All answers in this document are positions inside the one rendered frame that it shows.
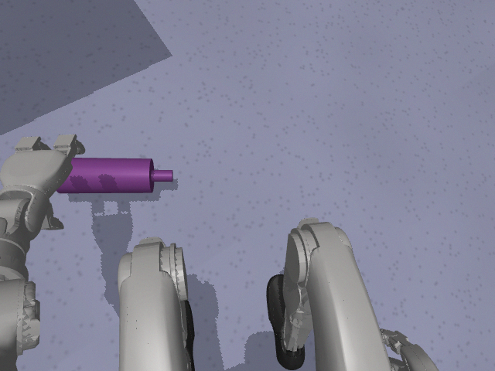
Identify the right robot foot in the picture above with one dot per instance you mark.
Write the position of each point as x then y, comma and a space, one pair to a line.
276, 311

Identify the right robot hand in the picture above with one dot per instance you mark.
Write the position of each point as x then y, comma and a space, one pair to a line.
413, 356

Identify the left robot arm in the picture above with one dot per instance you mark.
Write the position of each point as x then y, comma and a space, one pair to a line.
22, 212

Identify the left robot hand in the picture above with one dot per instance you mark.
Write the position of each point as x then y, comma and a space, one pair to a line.
35, 165

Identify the bottle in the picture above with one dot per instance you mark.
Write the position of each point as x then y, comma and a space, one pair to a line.
113, 175

